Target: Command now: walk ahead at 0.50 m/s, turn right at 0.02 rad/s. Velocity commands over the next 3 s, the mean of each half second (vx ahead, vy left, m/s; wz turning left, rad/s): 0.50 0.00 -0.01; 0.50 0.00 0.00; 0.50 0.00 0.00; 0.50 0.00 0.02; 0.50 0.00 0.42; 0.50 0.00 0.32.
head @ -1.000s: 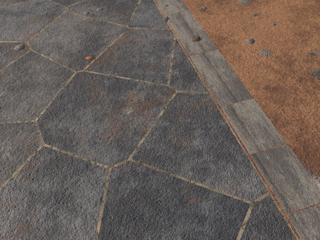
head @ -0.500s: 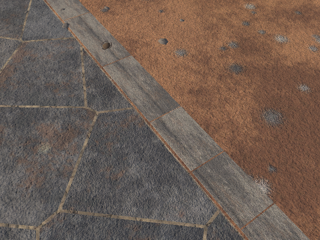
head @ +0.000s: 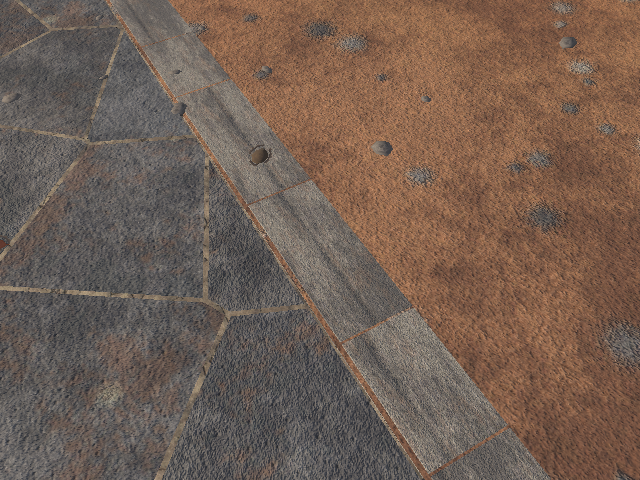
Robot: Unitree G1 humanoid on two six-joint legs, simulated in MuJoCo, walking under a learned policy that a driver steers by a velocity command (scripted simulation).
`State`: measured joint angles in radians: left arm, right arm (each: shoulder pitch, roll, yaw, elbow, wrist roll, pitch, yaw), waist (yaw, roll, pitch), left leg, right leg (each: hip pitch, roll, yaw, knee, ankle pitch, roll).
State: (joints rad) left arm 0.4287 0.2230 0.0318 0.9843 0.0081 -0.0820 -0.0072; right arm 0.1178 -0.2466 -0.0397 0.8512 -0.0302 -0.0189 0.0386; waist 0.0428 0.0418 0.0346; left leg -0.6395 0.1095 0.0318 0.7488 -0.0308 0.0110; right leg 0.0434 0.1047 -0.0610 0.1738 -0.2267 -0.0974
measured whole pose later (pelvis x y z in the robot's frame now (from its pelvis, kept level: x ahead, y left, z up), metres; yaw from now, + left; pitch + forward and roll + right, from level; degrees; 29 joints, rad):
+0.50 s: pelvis +0.28 +0.05 +0.00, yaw +0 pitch +0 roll +1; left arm 0.13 0.24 0.04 0.92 0.03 -0.03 -0.03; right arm 0.42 -0.20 -0.04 1.03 -0.01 -0.09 0.01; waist -0.03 -0.04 0.04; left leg -0.01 -0.09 0.09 0.21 -0.20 0.09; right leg -0.62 -0.11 -0.01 0.83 -0.08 -0.02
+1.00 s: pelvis +0.56 -0.01 +0.00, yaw +0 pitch -1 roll -1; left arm 0.39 0.20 0.04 1.05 0.01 -0.09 0.00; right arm 0.17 -0.23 -0.05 0.94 -0.03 -0.03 0.03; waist 0.02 0.04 0.04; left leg -0.59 0.11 0.00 0.95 -0.16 0.03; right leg -0.06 0.08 -0.09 0.24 -0.18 -0.10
